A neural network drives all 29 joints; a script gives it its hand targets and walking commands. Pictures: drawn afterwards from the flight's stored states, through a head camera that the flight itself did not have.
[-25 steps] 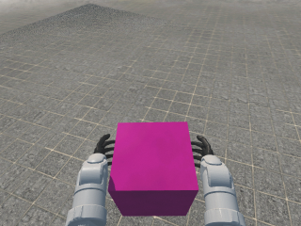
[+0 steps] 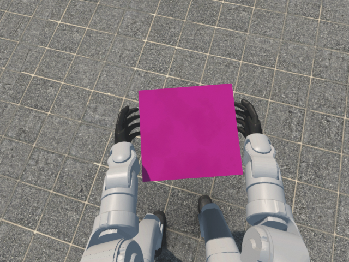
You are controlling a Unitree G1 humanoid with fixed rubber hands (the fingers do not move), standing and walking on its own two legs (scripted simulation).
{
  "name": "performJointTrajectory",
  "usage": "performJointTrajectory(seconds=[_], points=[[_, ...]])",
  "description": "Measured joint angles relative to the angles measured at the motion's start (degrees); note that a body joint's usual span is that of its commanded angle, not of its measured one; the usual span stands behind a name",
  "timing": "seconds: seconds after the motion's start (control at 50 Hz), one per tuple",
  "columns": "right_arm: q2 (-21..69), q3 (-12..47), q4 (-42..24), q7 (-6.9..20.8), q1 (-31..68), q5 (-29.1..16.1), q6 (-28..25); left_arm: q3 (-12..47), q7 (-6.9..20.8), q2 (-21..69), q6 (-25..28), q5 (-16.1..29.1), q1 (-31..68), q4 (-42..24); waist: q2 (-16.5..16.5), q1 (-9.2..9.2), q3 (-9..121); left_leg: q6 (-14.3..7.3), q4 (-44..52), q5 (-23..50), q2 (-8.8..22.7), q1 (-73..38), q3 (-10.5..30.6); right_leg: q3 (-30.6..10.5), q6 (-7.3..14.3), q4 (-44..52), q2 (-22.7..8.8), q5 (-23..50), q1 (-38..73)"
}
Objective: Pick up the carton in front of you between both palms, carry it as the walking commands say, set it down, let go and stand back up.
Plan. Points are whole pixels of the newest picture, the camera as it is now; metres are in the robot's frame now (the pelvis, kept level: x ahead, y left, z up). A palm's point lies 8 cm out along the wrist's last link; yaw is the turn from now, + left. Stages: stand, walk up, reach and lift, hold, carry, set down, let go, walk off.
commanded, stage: set down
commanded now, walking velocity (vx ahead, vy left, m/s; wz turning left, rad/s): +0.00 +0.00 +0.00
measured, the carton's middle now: (186, 138) +0.40 -0.04 -0.17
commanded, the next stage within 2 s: none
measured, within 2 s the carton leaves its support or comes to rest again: rests again in 1.70 s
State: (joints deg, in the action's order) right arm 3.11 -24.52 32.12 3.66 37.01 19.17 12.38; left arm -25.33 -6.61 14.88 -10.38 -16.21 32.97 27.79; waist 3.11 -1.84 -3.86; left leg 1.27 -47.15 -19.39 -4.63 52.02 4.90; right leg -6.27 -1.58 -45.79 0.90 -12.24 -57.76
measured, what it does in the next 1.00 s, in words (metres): lowers itself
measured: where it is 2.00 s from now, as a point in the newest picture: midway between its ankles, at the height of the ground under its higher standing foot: (183, 233)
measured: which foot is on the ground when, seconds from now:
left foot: down 0.00-1.00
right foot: down 0.00-1.00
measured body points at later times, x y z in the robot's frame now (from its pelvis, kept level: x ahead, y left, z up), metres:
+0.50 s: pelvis -0.03 -0.02 -0.14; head +0.23 -0.07 +0.22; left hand +0.44 +0.10 -0.22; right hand +0.45 -0.20 -0.24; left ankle +0.02 +0.13 -0.69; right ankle +0.08 -0.13 -0.69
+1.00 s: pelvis -0.05 -0.01 -0.25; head +0.28 -0.06 +0.05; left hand +0.47 +0.08 -0.38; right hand +0.48 -0.22 -0.39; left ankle +0.02 +0.13 -0.69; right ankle +0.08 -0.13 -0.69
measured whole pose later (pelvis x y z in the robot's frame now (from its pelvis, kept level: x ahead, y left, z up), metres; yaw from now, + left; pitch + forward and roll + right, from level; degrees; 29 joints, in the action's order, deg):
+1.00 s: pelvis -0.05 -0.01 -0.25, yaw +6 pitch +47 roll +6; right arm -10.8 -23.2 45.4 0.5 71.4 13.3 17.3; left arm -27.4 -11.6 3.7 -14.3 -8.5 67.8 40.1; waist 4.4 -4.3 -1.2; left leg 5.7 -105.2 -35.2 -10.7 117.2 3.8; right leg -7.6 -3.2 -103.2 4.9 -25.5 -124.1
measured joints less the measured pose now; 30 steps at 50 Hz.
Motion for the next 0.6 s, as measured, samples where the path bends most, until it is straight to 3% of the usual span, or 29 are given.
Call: performJointTrajectory(seconds=[0.12, 0.36, 0.6], points=[[-1.11, 1.25, -1.53, -0.48, 3.16, -3.60, -0.64, 1.46, -0.89, -1.46, 1.35, 4.52, 2.05, -2.15, -0.49, 0.11, 5.61, 1.07, -9.12, -2.48, -0.49, 15.37, 0.33, -0.12, 0.15, -9.20, 0.85, -2.24, -15.53], [-1.18, -1.55, 1.88, -1.95, 13.60, -0.06, 5.28, -5.88, 1.60, -3.65, -4.81, 1.83, 13.31, 1.16, 0.37, 0.58, 12.02, 2.94, -26.23, -7.97, -1.24, 34.73, 0.72, 0.37, 0.85, -26.16, 2.51, -6.78, -35.42], [-5.82, 0.94, 5.67, -3.77, 20.65, -2.65, 6.08, -5.35, -0.14, -7.03, -5.03, 4.15, 21.48, 6.02, 0.73, 0.28, 12.60, 3.71, -40.71, -12.30, -2.89, 50.11, -0.28, -0.63, 0.11, -40.75, 3.56, -10.27, -51.45]])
